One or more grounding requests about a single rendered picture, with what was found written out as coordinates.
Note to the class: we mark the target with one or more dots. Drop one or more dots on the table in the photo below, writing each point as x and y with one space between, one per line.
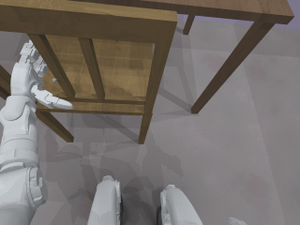
264 13

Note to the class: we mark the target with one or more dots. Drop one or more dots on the left robot forearm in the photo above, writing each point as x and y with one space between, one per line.
19 145

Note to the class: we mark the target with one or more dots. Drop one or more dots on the robot right thigh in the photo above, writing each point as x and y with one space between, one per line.
175 203

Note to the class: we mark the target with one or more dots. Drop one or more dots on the left robot upper arm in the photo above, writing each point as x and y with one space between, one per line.
22 192

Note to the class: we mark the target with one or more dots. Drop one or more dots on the robot left hand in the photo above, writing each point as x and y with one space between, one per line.
25 75

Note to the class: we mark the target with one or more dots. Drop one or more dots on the robot thigh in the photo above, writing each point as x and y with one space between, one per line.
175 203
103 210

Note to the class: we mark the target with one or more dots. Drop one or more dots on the chair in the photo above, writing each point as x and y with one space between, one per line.
101 55

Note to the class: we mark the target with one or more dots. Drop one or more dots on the robot left thigh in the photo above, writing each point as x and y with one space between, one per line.
103 210

